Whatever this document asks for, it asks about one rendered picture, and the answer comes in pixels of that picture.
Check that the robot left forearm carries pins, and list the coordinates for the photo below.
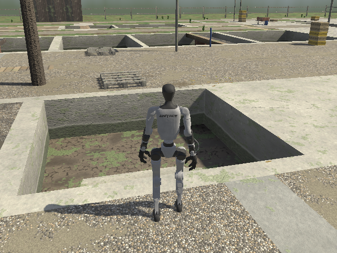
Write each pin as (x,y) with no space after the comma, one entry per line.
(144,142)

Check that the robot left thigh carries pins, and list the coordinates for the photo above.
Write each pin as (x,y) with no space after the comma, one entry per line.
(156,163)

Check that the right robot upper arm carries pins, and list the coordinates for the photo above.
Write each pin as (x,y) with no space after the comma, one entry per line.
(186,120)

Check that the left robot upper arm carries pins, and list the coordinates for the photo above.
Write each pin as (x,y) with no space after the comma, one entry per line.
(149,120)

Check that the robot right hand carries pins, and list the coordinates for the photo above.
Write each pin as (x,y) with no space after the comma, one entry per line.
(194,161)

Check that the robot right forearm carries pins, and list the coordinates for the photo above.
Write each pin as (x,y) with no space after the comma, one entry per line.
(190,143)

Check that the humanoid robot torso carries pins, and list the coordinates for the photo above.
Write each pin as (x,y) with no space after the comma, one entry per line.
(168,127)

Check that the robot left hand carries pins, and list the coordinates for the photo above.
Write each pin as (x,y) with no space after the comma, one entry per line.
(142,157)

